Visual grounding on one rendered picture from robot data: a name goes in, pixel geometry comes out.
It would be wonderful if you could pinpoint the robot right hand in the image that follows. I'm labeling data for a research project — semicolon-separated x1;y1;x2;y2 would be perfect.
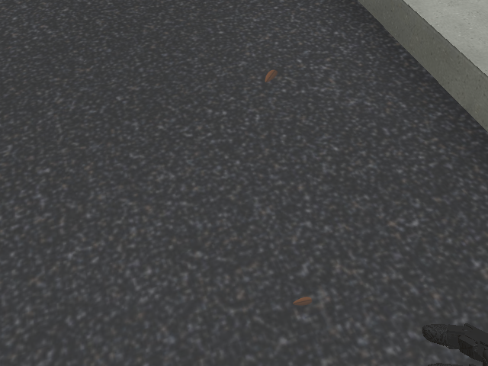
422;323;488;366

